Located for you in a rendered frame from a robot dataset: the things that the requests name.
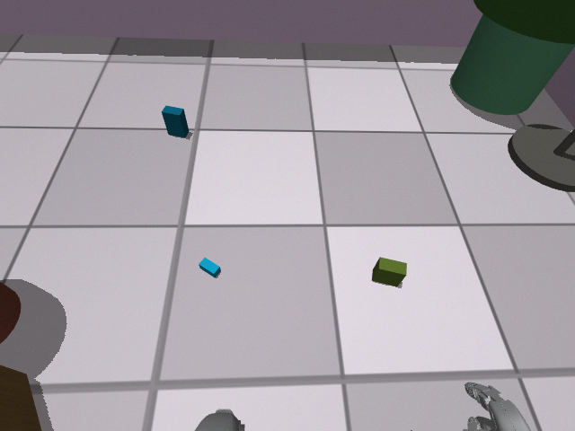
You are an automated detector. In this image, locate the coat stand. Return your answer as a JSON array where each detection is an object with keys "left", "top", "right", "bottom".
[{"left": 508, "top": 124, "right": 575, "bottom": 192}]

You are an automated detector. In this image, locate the right robot hand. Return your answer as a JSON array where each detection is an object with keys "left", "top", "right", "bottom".
[{"left": 463, "top": 383, "right": 531, "bottom": 431}]

